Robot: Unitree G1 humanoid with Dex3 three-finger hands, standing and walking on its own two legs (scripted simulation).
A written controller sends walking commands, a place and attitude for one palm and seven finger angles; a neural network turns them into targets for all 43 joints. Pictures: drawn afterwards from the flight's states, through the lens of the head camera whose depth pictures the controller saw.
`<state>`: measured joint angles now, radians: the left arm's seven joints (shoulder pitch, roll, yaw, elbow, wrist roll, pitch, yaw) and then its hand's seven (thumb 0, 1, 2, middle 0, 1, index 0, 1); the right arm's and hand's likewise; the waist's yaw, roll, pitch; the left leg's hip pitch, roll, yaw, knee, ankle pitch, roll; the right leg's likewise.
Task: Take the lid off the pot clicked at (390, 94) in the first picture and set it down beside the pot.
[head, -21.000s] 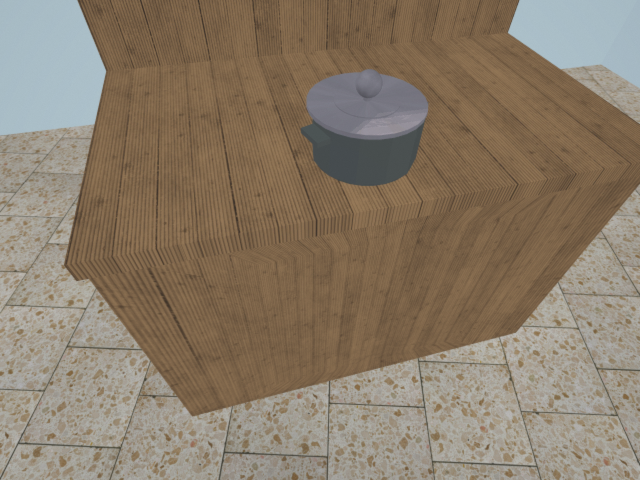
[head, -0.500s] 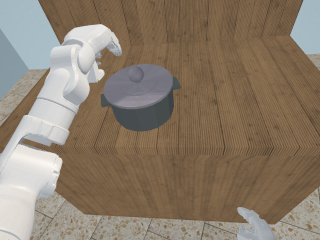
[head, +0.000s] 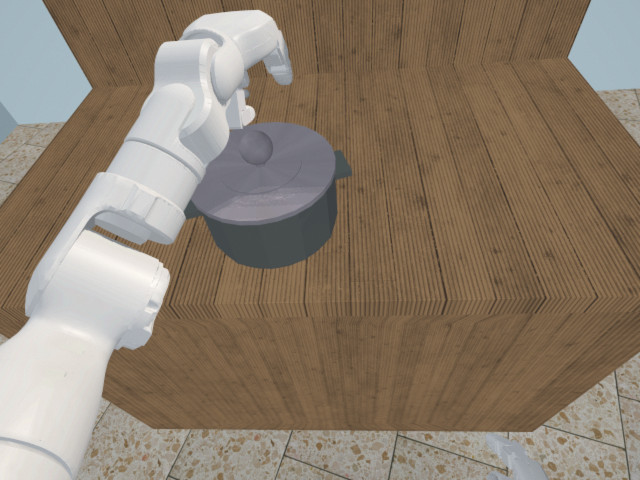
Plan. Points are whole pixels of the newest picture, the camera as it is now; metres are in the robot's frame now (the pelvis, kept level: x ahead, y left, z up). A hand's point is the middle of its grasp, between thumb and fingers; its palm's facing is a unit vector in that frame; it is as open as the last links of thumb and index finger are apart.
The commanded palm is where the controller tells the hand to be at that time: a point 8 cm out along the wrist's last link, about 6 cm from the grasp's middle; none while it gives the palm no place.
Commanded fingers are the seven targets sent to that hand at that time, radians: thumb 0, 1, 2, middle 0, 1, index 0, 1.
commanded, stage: move the open hand above the knob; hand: left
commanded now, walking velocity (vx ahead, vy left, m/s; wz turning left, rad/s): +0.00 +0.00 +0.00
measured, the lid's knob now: (256, 147) +0.50 +0.07 +0.16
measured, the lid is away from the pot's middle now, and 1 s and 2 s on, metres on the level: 0.00 0.00 0.00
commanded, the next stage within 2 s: lower the open fingers around the knob in 1.98 s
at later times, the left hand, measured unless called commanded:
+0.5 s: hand (221, 110) +0.46 +0.09 +0.24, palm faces -0.14 -0.01 -0.99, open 9.8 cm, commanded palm +0.44 +0.08 +0.31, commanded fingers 0.00 -0.37 1.70 -0.89 -0.08 -0.89 -0.08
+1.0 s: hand (247, 84) +0.47 +0.06 +0.27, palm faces -0.11 -0.04 -0.99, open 9.8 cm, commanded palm +0.45 +0.07 +0.31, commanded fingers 0.00 -0.37 1.70 -0.89 -0.08 -0.89 -0.08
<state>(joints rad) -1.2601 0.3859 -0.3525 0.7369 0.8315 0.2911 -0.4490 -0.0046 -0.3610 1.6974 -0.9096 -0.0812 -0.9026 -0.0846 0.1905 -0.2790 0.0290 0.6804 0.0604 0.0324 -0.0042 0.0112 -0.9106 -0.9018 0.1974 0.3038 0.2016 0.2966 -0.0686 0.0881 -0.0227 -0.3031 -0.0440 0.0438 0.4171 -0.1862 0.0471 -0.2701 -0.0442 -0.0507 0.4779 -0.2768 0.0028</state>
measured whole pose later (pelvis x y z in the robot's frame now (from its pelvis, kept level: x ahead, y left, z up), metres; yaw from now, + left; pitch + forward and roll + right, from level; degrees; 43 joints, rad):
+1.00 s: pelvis -0.01 +0.00 +0.00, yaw +0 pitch +4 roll +1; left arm -1.35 0.33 -0.34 0.91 0.86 0.31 -0.39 0.00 -0.36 1.70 -0.91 -0.08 -0.90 -0.08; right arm 0.21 -0.26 0.04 0.70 0.06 0.03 -0.01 0.01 -0.91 -0.90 0.20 0.30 0.20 0.30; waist -0.07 0.09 -0.04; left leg -0.31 -0.05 0.05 0.40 -0.17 0.05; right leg -0.29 -0.05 -0.04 0.49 -0.27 0.00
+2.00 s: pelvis -0.01 +0.01 +0.00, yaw +0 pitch +4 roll +1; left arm -1.34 0.32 -0.37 0.84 0.86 0.34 -0.41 0.00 -0.36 1.70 -0.91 -0.08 -0.90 -0.08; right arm 0.17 -0.26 0.04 0.68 0.06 0.07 0.02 0.01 -0.91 -0.90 0.20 0.30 0.20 0.30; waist -0.05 0.09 -0.04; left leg -0.31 -0.06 0.04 0.41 -0.17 0.05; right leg -0.28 -0.06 -0.05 0.48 -0.27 0.01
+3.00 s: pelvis +0.00 +0.01 +0.00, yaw +1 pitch +4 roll +1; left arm -1.18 0.27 -0.39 0.84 0.85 0.35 -0.42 -0.01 -0.36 1.70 -0.90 -0.08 -0.90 -0.08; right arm 0.18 -0.26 0.02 0.67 0.06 0.10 0.04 0.01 -0.91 -0.90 0.20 0.30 0.20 0.30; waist -0.05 0.08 -0.04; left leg -0.31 -0.06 0.03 0.41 -0.18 0.06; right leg -0.27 -0.06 -0.05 0.46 -0.27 0.02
